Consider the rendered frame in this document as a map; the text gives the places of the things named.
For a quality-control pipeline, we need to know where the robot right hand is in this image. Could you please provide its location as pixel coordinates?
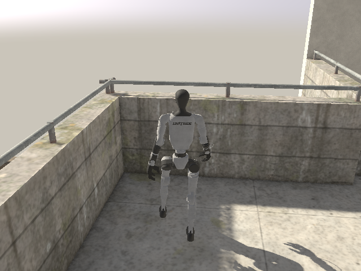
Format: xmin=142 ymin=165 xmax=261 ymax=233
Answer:
xmin=198 ymin=151 xmax=211 ymax=161

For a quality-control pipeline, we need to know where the left robot thigh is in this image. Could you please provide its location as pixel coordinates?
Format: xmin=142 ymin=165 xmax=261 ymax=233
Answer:
xmin=161 ymin=156 xmax=173 ymax=186

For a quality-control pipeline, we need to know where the right robot forearm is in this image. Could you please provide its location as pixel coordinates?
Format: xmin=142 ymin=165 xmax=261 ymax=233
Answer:
xmin=202 ymin=136 xmax=210 ymax=154

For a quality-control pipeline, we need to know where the left robot forearm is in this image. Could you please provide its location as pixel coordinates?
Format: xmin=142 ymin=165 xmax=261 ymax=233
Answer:
xmin=148 ymin=137 xmax=161 ymax=166

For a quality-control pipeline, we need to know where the robot left upper arm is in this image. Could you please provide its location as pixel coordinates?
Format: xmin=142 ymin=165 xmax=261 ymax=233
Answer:
xmin=156 ymin=113 xmax=170 ymax=146

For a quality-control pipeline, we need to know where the robot left hand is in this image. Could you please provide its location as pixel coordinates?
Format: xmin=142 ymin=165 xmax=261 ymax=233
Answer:
xmin=147 ymin=164 xmax=160 ymax=181

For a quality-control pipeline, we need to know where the humanoid robot head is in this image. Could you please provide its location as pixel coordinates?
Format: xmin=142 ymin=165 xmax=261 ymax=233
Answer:
xmin=172 ymin=89 xmax=192 ymax=116

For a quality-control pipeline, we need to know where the robot right upper arm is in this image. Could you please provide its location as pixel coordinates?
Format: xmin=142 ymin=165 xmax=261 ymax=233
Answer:
xmin=193 ymin=114 xmax=208 ymax=144

